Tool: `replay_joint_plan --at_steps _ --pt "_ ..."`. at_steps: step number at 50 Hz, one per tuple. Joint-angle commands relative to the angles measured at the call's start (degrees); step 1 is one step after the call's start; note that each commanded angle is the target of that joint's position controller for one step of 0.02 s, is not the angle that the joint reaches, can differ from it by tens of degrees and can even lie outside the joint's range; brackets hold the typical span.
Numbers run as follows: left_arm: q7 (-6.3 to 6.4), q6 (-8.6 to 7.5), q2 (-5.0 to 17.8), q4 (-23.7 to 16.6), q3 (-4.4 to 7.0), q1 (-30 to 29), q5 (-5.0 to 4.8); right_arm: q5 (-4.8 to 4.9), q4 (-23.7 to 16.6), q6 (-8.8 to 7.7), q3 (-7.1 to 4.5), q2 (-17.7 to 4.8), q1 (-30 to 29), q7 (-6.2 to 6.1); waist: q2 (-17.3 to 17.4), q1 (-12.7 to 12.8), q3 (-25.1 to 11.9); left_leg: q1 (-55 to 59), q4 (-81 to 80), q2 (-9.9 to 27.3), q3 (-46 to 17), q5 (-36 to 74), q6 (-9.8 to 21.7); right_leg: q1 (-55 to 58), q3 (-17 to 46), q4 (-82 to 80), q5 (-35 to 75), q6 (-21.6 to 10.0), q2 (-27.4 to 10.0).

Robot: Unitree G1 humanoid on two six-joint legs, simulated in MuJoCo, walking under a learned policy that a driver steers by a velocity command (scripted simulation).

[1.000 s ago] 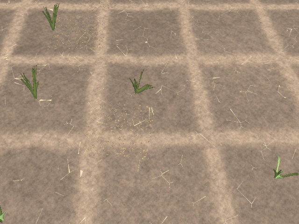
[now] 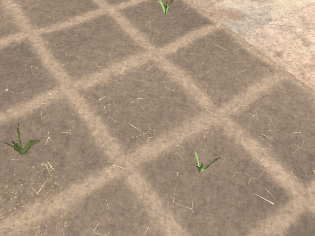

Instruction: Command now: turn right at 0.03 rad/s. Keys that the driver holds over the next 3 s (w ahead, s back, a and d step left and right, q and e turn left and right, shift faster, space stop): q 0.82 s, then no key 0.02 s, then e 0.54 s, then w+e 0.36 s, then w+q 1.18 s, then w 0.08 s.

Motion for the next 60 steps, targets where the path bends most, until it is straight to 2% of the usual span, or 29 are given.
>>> replay_joint_plan --at_steps 1,3,4,5,6,7,10,12,17,19,20,21,22,23,24,25,26,29,34,41,45,47,48,49,50,51,53,55,60 --pt "-0.13 -1.15 1.5 -3.3 -0.16 -0.8 0.27 0.94 -2.3 -0.6 -1.75 -9.7 -1.5 0.99 13.2 0.5 -5.3 4.0 -4.5 9.5 -10.5 21.9 11.0 8.2 -4.7 -18.2 4.8 -0.1 0.6" --pt "-0.03 -1.34 4.2 -1.8 0.6 1.7 0.26 2.15 -1.1 -0.98 -1.85 -10.8 0.5 1.32 11.1 1.8 -4.0 0.2 -3.2 8.6 -12.1 21.2 8.3 16.9 -4.1 -32.1 18.2 -2.8 0.6" --pt "0.61 -1.33 7.3 -2.1 1.19 3.1 0.39 1.42 -1.2 -1.7 -1.57 -10.5 1.5 1.66 7.7 1.4 -6.4 -3.4 -2.1 7.7 -12.4 16.7 5.1 23.5 0.2 -29.8 26.4 -4.7 -4.4" --pt "1.37 -0.89 11.3 -2.4 2.02 4.2 1.04 -0.09 -2.1 -2.63 -0.89 -8.4 1.8 2.43 -2.2 0.1 -9.4 -8.3 3.0 3.2 -8.5 5.7 1.9 28.6 4.9 -23.9 41.5 -8.3 -12.0" --pt "0.83 -0.76 10.0 -1.4 2.02 2.8 1.25 0.96 -2.4 -2.7 -0.56 -6.8 0.4 2.26 -9.7 0.5 -9.4 -7.8 5.2 -0.4 -2.6 -4.5 -0.8 21.7 6.1 -25.6 33.5 -13.2 -14.2" --pt "0.41 -1.17 7.3 -2.4 1.44 -0.2 1.35 1.1 -2.3 -2.23 -0.95 -8.7 -1.6 1.92 -8.3 1.2 -6.6 -8.0 8.3 -0.7 -1.5 -5.4 -2.1 18.6 6.7 -27.7 27.9 -14.2 -14.2" --pt "0.88 -2.33 7.2 -2.5 1.62 -1.3 1.05 1.24 -2.9 -0.1 -1.96 -9.1 -1.6 1.16 -11.4 2.1 -3.4 -12.6 19.9 -0.9 -0.9 -13.4 -2.2 16.2 8.1 -28.4 31.2 -16.0 -17.5" --pt "1.22 -2.97 7.0 -2.1 1.58 -1.0 0.86 1.69 -3.6 0.89 -2.31 -8.4 -1.3 1.43 -9.3 2.3 -2.9 -16.3 28.5 0.5 -1.8 -21.2 -2.4 16.7 8.6 -28.3 38.6 -18.5 -20.7" --pt "1.02 -2.52 8.1 -1.7 2.17 -5.7 -0.32 1.77 -4.7 2.15 -2.28 -7.7 0.2 2.77 -7.6 1.2 -5.1 -8.6 18.7 0.6 1.8 -11.1 -2.5 15.0 0.6 -25.2 39.1 -15.7 -18.2" --pt "0.96 -2.2 7.9 -1.0 2.13 -6.3 -1.27 1.66 -4.1 2.32 -2.81 -8.0 3.6 3.29 -6.0 -0.7 -6.2 -1.2 7.4 -1.9 4.7 -1.1 -0.6 12.6 -3.0 -20.1 33.1 -12.7 -16.4" --pt "0.7 -2.34 6.3 0.4 1.82 -3.0 -1.19 1.13 -4.1 2.24 -3.49 -9.6 4.6 2.86 -0.9 -0.5 -6.0 3.8 0.8 -2.3 1.4 6.9 1.2 8.7 -6.6 -13.2 23.5 -9.0 -13.4" --pt "0.42 -2.46 2.9 -0.7 0.75 -1.2 1.66 1.04 -5.6 1.92 -5.42 -17.8 5.5 1.71 17.6 1.4 -5.9 12.2 -3.4 11.8 -19.9 30.7 7.3 -5.7 -12.7 4.3 -1.3 -2.2 -6.1" --pt "0.97 -2.66 2.7 -3.6 0.39 -7.7 1.53 -1.2 -7.1 0.69 -4.94 -19.1 6.5 2.41 18.9 -2.0 -8.2 9.6 -6.2 20.9 -33.8 36.1 19.2 -12.8 -4.2 16.1 -17.1 -1.1 0.7" --pt "1.27 -2.62 5.1 -3.3 1.05 -8.6 0.44 -1.74 -7.5 -0.6 -4.42 -17.4 5.5 2.87 11.4 -2.3 -8.1 9.5 -7.0 19.6 -31.4 30.4 20.2 -14.2 -0.3 21.7 -15.4 -1.7 -0.7" --pt "1.44 -2.52 5.9 -2.6 1.42 -8.0 -0.02 -0.91 -7.5 -1.34 -4.04 -15.9 3.1 2.63 8.7 -0.7 -6.1 8.5 -6.4 16.5 -26.7 25.1 17.1 -14.8 0.3 21.8 -10.2 -2.5 -1.9" --pt "1.84 -2.45 6.3 -1.3 1.79 -7.0 0.29 0.27 -7.7 -1.33 -3.78 -14.7 0.8 2.11 5.9 0.3 -5.3 8.4 -6.1 13.8 -23.7 20.3 14.1 -15.1 0.5 19.8 -5.4 -2.5 -2.9" --pt "2.1 -2.38 6.8 -0.9 2.07 -6.5 0.51 1.1 -7.9 -1.08 -3.31 -13.7 -0.7 1.51 6.6 0.9 -4.9 7.6 -6.3 12.1 -22.0 19.3 12.4 -14.1 0.8 17.8 -1.8 -2.2 -3.3" --pt "1.48 -2.72 5.3 -0.1 1.88 -4.7 -0.03 0.87 -8.8 -0.45 -2.82 -12.7 -0.1 0.36 7.9 1.4 -7.0 8.0 -6.9 9.5 -19.8 20.2 12.0 -11.0 0.3 16.8 4.0 -0.9 -1.4" --pt "1.33 -3.16 4.5 -0.4 1.57 -6.5 0.01 0.98 -9.6 0.32 -3.18 -13.4 0.9 -0.48 8.4 0.3 -5.9 9.2 -7.5 8.5 -22.9 12.1 12.1 -11.3 1.2 5.8 5.9 0.7 -0.5" --pt "0.28 -4.77 4.8 -0.3 1.44 -7.0 -0.29 0.72 -10.9 1.34 -3.76 -14.2 -0.6 -0.23 9.9 -0.4 -5.1 4.9 -6.2 7.0 -28.9 7.3 12.6 -4.7 2.2 -5.3 4.3 0.3 0.9" --pt "-0.84 -5.44 4.7 0.9 0.97 -3.9 -0.45 0.33 -11.0 1.84 -2.58 -11.7 -2.3 0.1 10.0 -0.3 -8.3 5.4 -2.7 7.6 -27.8 17.5 12.1 2.6 -0.1 -11.1 5.2 -0.8 -0.6" --pt "-1.72 -5.81 2.3 1.9 0.02 -1.7 0.03 0.39 -10.2 1.89 -0.94 -8.2 -3.6 0.19 8.7 1.9 -8.5 2.6 -1.3 5.9 -25.3 17.3 9.8 11.3 -1.1 -23.5 14.2 -2.3 -1.5" --pt "-2.02 -5.97 1.6 2.1 -0.59 -2.1 0.93 0.1 -8.6 1.56 -0.15 -6.2 -1.2 0.37 7.1 1.7 -7.8 1.1 -1.7 4.0 -23.4 12.7 7.1 15.7 0.6 -30.3 22.6 -3.4 -2.8" --pt "-1.87 -6.0 4.9 1.4 -0.37 -3.1 1.63 -1.31 -7.5 0.97 -0.02 -6.0 2.3 0.53 0.8 -1.1 -7.5 -0.6 2.4 0.3 -18.5 3.9 4.0 17.9 7.7 -30.3 32.2 -5.9 -8.6" --pt "-1.78 -5.92 6.5 0.7 -0.64 -6.6 2.06 -1.79 -6.6 0.45 -0.47 -6.9 6.5 0.79 -5.4 -5.6 -5.9 -0.1 2.5 -4.2 -12.8 -6.3 1.2 14.1 10.6 -28.2 35.5 -10.7 -11.7" --pt "-1.95 -5.87 5.2 0.8 -0.9 -7.7 1.66 -2.36 -6.4 0.24 -0.6 -8.1 4.2 0.6 -6.3 -4.1 -4.7 3.1 0.3 -3.4 -11.4 -4.5 -0.8 8.6 12.5 -30.4 24.0 -13.1 -11.7" --pt "-2.08 -5.94 6.7 1.5 -0.63 -5.8 0.73 -1.52 -6.8 0.3 -1.43 -9.9 -1.8 -0.07 -5.8 -0.6 -2.4 3.8 1.6 -3.9 -9.9 -0.8 -1.1 6.7 12.2 -31.4 14.3 -10.8 -8.5" --pt "-1.72 -6.07 8.7 1.6 -0.29 -5.0 0.05 -1.11 -7.5 0.55 -1.51 -9.4 -2.4 -0.5 -7.5 -0.3 -1.4 2.1 2.3 -3.9 -8.9 -0.1 -1.0 7.1 14.8 -31.1 15.5 -11.2 -8.9" --pt "-0.42 -4.39 9.0 0.3 0.22 -3.5 -0.93 -0.32 -7.1 -0.72 -2.07 -8.0 -1.2 -0.4 -5.3 1.0 -4.5 0.5 3.8 -4.4 -6.1 0.7 -1.0 10.1 18.5 -26.7 23.1 -13.2 -8.0"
